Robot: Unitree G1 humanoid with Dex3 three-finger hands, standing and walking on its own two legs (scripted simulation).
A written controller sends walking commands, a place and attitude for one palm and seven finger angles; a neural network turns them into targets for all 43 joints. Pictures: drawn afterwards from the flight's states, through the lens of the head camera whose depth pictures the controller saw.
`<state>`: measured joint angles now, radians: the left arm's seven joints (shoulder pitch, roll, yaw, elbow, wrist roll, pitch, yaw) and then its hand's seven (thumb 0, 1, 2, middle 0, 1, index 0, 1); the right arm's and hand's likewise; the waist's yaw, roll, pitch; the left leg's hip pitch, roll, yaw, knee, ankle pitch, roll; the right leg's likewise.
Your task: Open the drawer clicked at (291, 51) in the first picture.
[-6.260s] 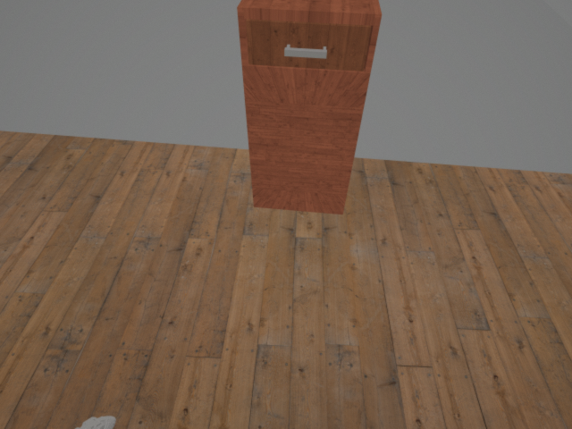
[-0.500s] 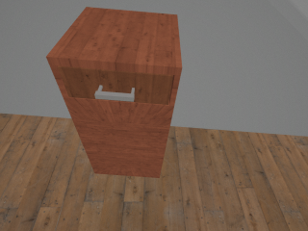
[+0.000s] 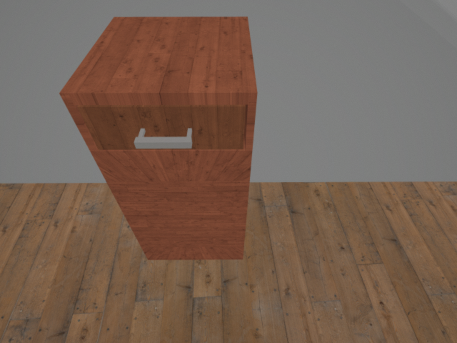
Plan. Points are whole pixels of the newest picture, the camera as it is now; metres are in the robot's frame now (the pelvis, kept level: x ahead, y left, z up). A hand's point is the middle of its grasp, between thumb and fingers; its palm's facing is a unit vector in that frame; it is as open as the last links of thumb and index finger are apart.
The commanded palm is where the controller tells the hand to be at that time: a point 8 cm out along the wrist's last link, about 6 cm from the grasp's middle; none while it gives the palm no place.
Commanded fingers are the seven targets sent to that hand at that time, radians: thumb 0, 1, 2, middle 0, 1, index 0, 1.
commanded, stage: look again from close up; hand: left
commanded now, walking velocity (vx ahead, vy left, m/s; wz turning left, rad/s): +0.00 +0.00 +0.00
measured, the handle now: (164, 137) +0.56 +0.19 +0.02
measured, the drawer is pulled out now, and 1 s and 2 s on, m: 0.00 0.00 0.00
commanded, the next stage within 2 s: raise the hand with hooked fingers in 0.28 s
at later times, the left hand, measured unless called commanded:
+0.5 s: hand out of the picture +0.11 +0.19 -0.11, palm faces -0.06 -0.88 -0.48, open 7.3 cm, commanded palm +0.12 +0.22 -0.05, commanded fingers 0.00 0.74 0.83 -0.21 -0.41 -0.21 -0.41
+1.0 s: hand (103, 294) +0.20 +0.23 -0.02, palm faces +0.09 -0.06 -0.99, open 9.7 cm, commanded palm +0.18 +0.22 +0.04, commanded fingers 0.00 0.15 0.58 -0.25 -0.78 -0.25 -0.78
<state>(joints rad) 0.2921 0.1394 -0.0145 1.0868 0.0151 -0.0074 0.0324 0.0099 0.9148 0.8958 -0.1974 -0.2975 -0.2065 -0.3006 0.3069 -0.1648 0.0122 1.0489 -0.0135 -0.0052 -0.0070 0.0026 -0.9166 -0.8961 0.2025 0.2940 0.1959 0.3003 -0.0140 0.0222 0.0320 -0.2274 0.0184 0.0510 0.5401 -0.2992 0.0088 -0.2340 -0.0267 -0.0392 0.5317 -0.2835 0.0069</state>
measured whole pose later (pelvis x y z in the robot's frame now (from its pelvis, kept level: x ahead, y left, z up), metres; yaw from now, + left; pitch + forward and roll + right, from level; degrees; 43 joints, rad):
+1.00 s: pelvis +0.00 -0.03 -0.04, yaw +1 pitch +9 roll +1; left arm 0.34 0.37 -0.01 -0.04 1.04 0.00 0.42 0.00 0.36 0.67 -0.26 -0.64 -0.27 -0.64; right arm 0.03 -0.21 -0.01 0.54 -0.08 0.06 0.02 0.01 -0.91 -0.90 0.20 0.29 0.20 0.30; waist 0.10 0.02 -0.10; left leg -0.60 0.04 0.01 0.89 -0.45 -0.04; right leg -0.61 -0.02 -0.07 0.91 -0.46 -0.04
